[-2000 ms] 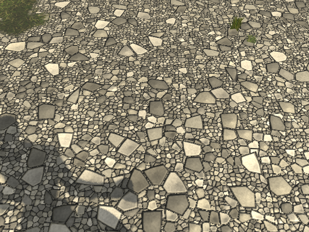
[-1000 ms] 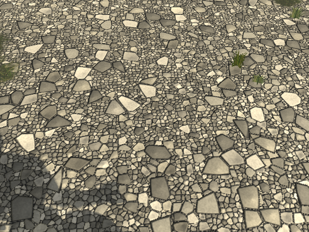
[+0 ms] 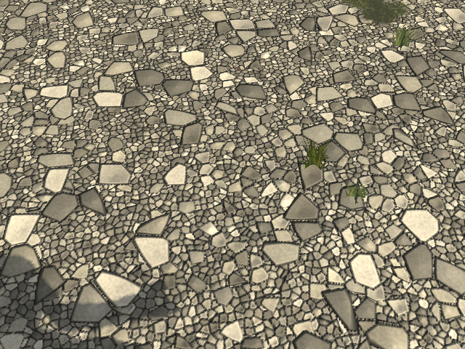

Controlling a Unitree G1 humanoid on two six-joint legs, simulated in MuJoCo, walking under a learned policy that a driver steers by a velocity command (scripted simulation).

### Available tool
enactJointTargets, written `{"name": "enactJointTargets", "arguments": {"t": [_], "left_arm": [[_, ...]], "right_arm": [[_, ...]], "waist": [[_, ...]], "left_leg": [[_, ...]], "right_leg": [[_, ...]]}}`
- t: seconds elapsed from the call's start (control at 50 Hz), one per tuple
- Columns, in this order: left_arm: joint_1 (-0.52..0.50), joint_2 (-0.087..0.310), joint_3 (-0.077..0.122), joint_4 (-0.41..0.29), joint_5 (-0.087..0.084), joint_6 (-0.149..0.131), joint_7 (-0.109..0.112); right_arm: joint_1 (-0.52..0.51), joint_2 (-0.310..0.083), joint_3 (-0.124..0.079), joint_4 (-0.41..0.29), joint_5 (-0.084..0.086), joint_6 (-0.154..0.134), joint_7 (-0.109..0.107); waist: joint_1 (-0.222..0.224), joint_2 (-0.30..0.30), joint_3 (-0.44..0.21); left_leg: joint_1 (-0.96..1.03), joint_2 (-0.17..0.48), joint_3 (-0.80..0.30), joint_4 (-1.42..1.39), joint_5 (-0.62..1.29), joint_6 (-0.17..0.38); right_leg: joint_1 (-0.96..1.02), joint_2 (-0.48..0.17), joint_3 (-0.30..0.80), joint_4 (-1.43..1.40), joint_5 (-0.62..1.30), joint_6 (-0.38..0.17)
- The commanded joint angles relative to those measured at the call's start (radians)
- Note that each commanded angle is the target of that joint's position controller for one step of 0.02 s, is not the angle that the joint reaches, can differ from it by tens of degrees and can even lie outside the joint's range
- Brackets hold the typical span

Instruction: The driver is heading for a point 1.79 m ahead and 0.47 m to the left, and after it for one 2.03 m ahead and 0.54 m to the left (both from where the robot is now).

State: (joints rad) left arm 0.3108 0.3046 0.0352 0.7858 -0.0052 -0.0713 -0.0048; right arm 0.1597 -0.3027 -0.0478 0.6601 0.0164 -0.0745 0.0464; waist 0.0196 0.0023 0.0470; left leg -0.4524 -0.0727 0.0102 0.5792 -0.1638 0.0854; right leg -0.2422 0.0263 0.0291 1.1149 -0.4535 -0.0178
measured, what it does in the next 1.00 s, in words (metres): walks ahead, turning left: right foot, then left foot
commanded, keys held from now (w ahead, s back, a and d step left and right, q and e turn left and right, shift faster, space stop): w+q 0.88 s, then w+e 0.12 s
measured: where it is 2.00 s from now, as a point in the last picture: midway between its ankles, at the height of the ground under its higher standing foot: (155, 178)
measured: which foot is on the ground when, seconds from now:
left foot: down 0.00-0.38, up 0.40-0.88, down 0.90-1.00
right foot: up 0.00-0.36, down 0.38-0.92, up 0.94-1.00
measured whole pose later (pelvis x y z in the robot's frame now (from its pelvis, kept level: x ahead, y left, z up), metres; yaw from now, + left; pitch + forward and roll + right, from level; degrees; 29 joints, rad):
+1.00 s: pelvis +0.51 +0.11 +0.00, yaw +34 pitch +1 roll -1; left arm 0.30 0.31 0.05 0.84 -0.03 -0.08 -0.01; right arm 0.13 -0.29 -0.06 0.60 0.01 -0.03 0.04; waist 0.04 0.00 0.07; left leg -0.43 -0.05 0.05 0.60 -0.20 0.08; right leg -0.28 -0.07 -0.02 1.17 -0.45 0.00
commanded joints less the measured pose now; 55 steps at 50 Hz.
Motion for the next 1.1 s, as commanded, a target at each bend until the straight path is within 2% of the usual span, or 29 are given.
{"name": "enactJointTargets", "arguments": {"t": [0.02, 0.06, 0.1, 0.2, 0.28, 0.34, 0.36, 0.38, 0.4, 0.42, 0.44, 0.46, 0.48, 0.5, 0.54, 0.62, 0.72, 0.8, 0.84, 0.86, 0.88, 0.9, 0.92, 0.94, 0.96, 0.98, 1.0, 1.02, 1.1], "left_arm": [[-0.112, 0.133, 0.023, -0.143, 0.0, -0.066, -0.009], [-0.079, 0.128, 0.03, -0.144, 0.02, -0.049, -0.003], [-0.054, 0.102, 0.024, -0.136, 0.025, -0.031, 0.004], [-0.236, 0.05, 0.002, -0.175, 0.021, -0.031, 0.004], [-0.309, 0.084, 0.016, -0.195, 0.0, -0.045, -0.009], [-0.253, 0.121, 0.038, -0.183, -0.005, -0.057, -0.012], [-0.18, 0.136, 0.05, -0.163, -0.002, -0.061, -0.007], [-0.068, 0.173, 0.065, -0.153, 0.015, -0.065, 0.001], [0.045, 0.252, 0.084, -0.141, 0.032, -0.058, 0.008], [0.094, 0.243, 0.089, -0.107, 0.009, -0.044, -0.003], [0.042, 0.156, 0.067, -0.126, 0.002, -0.041, -0.002], [-0.001, 0.121, 0.057, -0.131, 0.006, -0.033, 0.001], [-0.041, 0.1, 0.048, -0.128, 0.012, -0.03, 0.002], [-0.064, 0.078, 0.04, -0.121, 0.016, -0.03, 0.004], [-0.074, 0.071, 0.04, -0.106, 0.015, -0.036, 0.005], [-0.063, 0.113, 0.057, -0.068, 0.013, -0.043, 0.005], [-0.045, 0.147, 0.062, -0.031, 0.006, -0.028, 0.01], [0.003, 0.178, 0.072, 0.005, -0.013, -0.008, 0.01], [-0.001, 0.205, 0.081, 0.009, -0.022, 0.004, 0.014], [-0.004, 0.222, 0.087, 0.008, -0.026, 0.011, 0.019], [-0.013, 0.23, 0.089, 0.005, -0.029, 0.018, 0.023], [0.005, 0.2, 0.075, 0.01, -0.027, 0.017, 0.025], [0.058, 0.09, 0.036, -0.014, 0.017, 0.006, 0.016], [0.109, 0.056, 0.01, -0.03, 0.008, -0.022, 0.0], [-0.004, 0.163, 0.041, -0.034, -0.036, -0.036, -0.01], [-0.074, 0.157, 0.038, -0.061, -0.055, -0.044, -0.014], [-0.089, 0.135, 0.034, -0.051, -0.041, -0.044, -0.006], [-0.075, 0.137, 0.039, -0.039, -0.025, -0.034, -0.003], [-0.011, 0.083, 0.036, 0.001, -0.024, 0.018, 0.001]], "right_arm": [[0.149, -0.142, -0.046, -0.039, -0.003, 0.005, -0.017], [0.094, -0.123, -0.037, -0.062, -0.016, 0.006, -0.023], [0.085, -0.132, -0.04, -0.057, -0.01, 0.004, -0.032], [0.138, -0.168, -0.054, -0.024, 0.004, 0.017, -0.057], [0.197, -0.166, -0.056, 0.004, 0.013, 0.032, -0.063], [0.179, -0.157, -0.058, 0.002, 0.008, 0.04, -0.066], [0.171, -0.134, -0.051, -0.002, 0.006, 0.041, -0.064], [0.172, -0.081, -0.031, -0.013, -0.002, 0.038, -0.058], [0.274, -0.008, -0.009, -0.033, 0.001, 0.031, -0.058], [0.314, -0.051, -0.009, -0.052, 0.021, 0.024, -0.058], [0.251, -0.14, -0.031, -0.033, 0.025, 0.028, -0.06], [0.167, -0.157, -0.039, -0.046, 0.014, 0.034, -0.06], [0.129, -0.144, -0.04, -0.055, 0.004, 0.037, -0.058], [0.115, -0.131, -0.044, -0.061, 0.002, 0.04, -0.054], [0.128, -0.089, -0.039, -0.063, 0.012, 0.05, -0.045], [0.067, -0.053, -0.028, -0.093, 0.005, 0.057, -0.041], [-0.062, -0.026, -0.015, -0.119, 0.005, 0.041, -0.012], [-0.152, -0.028, -0.015, -0.161, 0.011, 0.039, 0.011], [-0.135, -0.055, -0.028, -0.171, 0.006, 0.043, 0.016], [-0.088, -0.079, -0.041, -0.165, 0.002, 0.048, 0.015], [0.026, -0.116, -0.063, -0.139, 0.001, 0.052, 0.011], [0.189, -0.158, -0.091, -0.095, 0.004, 0.057, -0.005], [0.282, -0.236, -0.105, -0.069, 0.005, 0.063, -0.029], [0.265, -0.257, -0.094, -0.095, 0.004, 0.047, -0.025], [0.255, -0.17, -0.07, -0.086, -0.006, 0.035, -0.017], [0.212, -0.153, -0.061, -0.074, -0.011, 0.025, -0.016], [0.149, -0.128, -0.053, -0.063, -0.012, 0.017, -0.016], [0.104, -0.094, -0.042, -0.061, -0.019, 0.008, -0.016], [0.069, -0.085, -0.042, -0.022, -0.03, -0.029, -0.019]], "waist": [[-0.077, -0.019, -0.12], [-0.019, 0.029, -0.084], [0.0, 0.05, -0.076], [-0.065, 0.071, -0.047], [-0.086, 0.09, -0.055], [-0.04, 0.125, -0.061], [0.001, 0.122, -0.089], [0.055, 0.072, -0.193], [0.044, -0.144, -0.336], [0.034, -0.339, -0.358], [0.058, -0.19, -0.22], [0.062, -0.118, -0.127], [0.046, -0.085, -0.069], [0.027, -0.1, -0.04], [0.007, -0.129, -0.029], [0.008, -0.084, -0.013], [0.052, -0.06, 0.012], [0.068, -0.058, 0.042], [0.035, -0.08, 0.013], [0.0, -0.099, -0.027], [-0.071, -0.093, -0.092], [-0.154, -0.052, -0.176], [-0.14, 0.162, -0.272], [-0.091, 0.258, -0.449], [-0.149, 0.104, -0.379], [-0.132, 0.094, -0.236], [-0.087, 0.026, -0.16], [-0.053, 0.046, -0.119], [-0.001, 0.052, -0.065]], "left_leg": [[0.496, 0.296, -0.491, -0.291, 0.033, 0.21], [0.34, 0.248, -0.417, -0.335, 0.174, 0.21], [0.253, 0.225, -0.352, -0.353, 0.261, 0.218], [0.146, 0.14, -0.254, -0.34, 0.179, 0.146], [0.228, 0.175, -0.358, -0.275, 0.066, 0.116], [0.289, 0.203, -0.44, -0.182, 0.062, 0.087], [0.275, 0.171, -0.428, -0.115, 0.079, 0.064], [0.211, 0.118, -0.372, 0.079, 0.043, 0.031], [-0.061, -0.019, -0.229, 0.405, -0.261, -0.038], [-0.289, 0.003, -0.178, 0.622, -0.447, -0.061], [-0.344, 0.06, -0.199, 0.703, -0.358, -0.071], [-0.34, 0.091, -0.162, 0.709, -0.278, -0.077], [-0.315, 0.118, -0.15, 0.673, -0.218, -0.081], [-0.286, 0.145, -0.148, 0.634, -0.178, -0.083], [-0.236, 0.167, -0.121, 0.599, -0.14, -0.087], [-0.29, 0.184, -0.112, 0.472, -0.038, -0.109], [-0.236, 0.17, -0.044, 0.2, 0.182, -0.094], [-0.217, 0.149, 0.008, 0.078, 0.138, -0.053], [-0.14, 0.102, 0.055, 0.05, 0.041, -0.013], [-0.06, 0.065, 0.083, 0.048, -0.01, 0.01], [0.093, 0.023, 0.102, 0.013, -0.01, 0.041], [0.379, 0.011, 0.061, -0.046, 0.059, 0.081], [0.73, 0.247, -0.297, -0.052, 0.056, 0.17], [0.877, 0.461, -0.813, -0.221, -0.106, 0.332], [0.813, 0.44, -0.703, -0.26, -0.126, 0.271], [0.663, 0.405, -0.533, -0.267, -0.05, 0.229], [0.521, 0.358, -0.414, -0.279, 0.039, 0.189], [0.424, 0.324, -0.33, -0.304, 0.128, 0.173], [0.28, 0.297, -0.151, -0.417, 0.235, 0.164]], "right_leg": [[-0.505, -0.087, 0.071, 0.094, 0.086, 0.003], [-0.399, -0.113, 0.066, 0.002, 0.129, 0.031], [-0.364, -0.113, 0.041, -0.076, 0.151, 0.069], [-0.263, -0.053, 0.017, -0.45, 0.48, 0.106], [-0.209, -0.022, 0.057, -0.593, 0.517, 0.089], [-0.131, -0.027, 0.066, -0.639, 0.406, 0.041], [-0.023, -0.033, 0.051, -0.679, 0.401, 0.013], [0.182, -0.135, 0.133, -0.668, 0.363, -0.041], [0.526, -0.358, 0.461, -0.694, 0.243, -0.163], [0.586, -0.472, 0.799, -0.79, -0.039, -0.246], [0.473, -0.426, 0.702, -0.827, -0.141, -0.208], [0.361, -0.38, 0.536, -0.829, -0.045, -0.168], [0.261, -0.334, 0.42, -0.85, 0.086, -0.154], [0.2, -0.3, 0.333, -0.872, 0.18, -0.145], [0.138, -0.269, 0.219, -0.915, 0.276, -0.145], [0.152, -0.288, 0.09, -0.959, 0.434, -0.178], [0.19, -0.263, -0.079, -0.96, 0.527, -0.144], [0.287, -0.298, -0.137, -0.927, 0.61, -0.121], [0.331, -0.304, -0.176, -0.832, 0.887, -0.101], [0.343, -0.302, -0.195, -0.739, 1.062, -0.09], [0.317, -0.285, -0.22, -0.577, 1.161, -0.073], [0.165, -0.256, -0.23, -0.363, 1.072, -0.046], [-0.193, -0.169, -0.232, -0.025, 0.393, -0.005], [-0.424, -0.015, -0.05, 0.235, -0.148, 0.02], [-0.507, -0.073, 0.052, 0.28, -0.084, 0.01], [-0.526, -0.111, 0.033, 0.235, -0.01, -0.004], [-0.485, -0.157, 0.031, 0.154, 0.067, -0.003], [-0.432, -0.181, 0.038, 0.096, 0.117, 0.004], [-0.361, -0.184, 0.057, 0.018, 0.239, 0.04]]}}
